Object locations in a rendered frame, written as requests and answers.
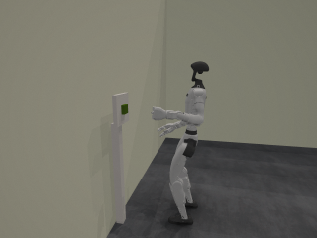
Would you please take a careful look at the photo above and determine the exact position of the left robot forearm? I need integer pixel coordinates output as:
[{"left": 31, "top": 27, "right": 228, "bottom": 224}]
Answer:
[{"left": 165, "top": 110, "right": 203, "bottom": 124}]

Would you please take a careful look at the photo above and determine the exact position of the left robot hand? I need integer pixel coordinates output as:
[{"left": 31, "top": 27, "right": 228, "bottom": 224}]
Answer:
[{"left": 151, "top": 106, "right": 166, "bottom": 121}]

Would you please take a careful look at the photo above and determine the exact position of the right robot hand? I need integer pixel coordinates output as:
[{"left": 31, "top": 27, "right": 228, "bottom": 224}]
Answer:
[{"left": 157, "top": 123, "right": 175, "bottom": 137}]

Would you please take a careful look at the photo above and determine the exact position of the robot right shin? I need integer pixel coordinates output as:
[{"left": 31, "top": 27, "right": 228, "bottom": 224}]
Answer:
[{"left": 181, "top": 174, "right": 192, "bottom": 203}]

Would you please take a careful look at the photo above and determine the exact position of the button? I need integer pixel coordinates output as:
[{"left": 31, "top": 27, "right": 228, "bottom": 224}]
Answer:
[{"left": 121, "top": 104, "right": 128, "bottom": 115}]

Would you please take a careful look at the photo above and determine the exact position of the panel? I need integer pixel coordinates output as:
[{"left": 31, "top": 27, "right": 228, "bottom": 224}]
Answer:
[{"left": 111, "top": 93, "right": 130, "bottom": 224}]

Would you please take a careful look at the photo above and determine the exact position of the right robot forearm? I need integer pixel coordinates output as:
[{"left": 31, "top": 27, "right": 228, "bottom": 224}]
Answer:
[{"left": 173, "top": 120, "right": 186, "bottom": 129}]

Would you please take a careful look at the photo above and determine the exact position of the humanoid robot torso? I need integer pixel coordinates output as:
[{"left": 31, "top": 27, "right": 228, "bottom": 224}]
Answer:
[{"left": 183, "top": 85, "right": 207, "bottom": 147}]

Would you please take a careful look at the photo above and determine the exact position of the robot left upper arm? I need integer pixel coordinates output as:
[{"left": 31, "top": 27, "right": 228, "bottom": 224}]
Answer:
[{"left": 192, "top": 88, "right": 205, "bottom": 126}]

